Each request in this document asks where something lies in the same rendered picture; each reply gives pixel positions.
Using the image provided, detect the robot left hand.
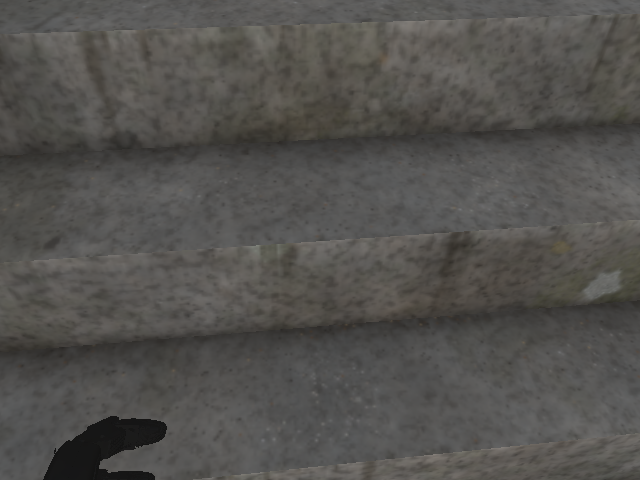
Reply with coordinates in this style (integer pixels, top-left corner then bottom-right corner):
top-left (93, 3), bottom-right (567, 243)
top-left (43, 416), bottom-right (167, 480)

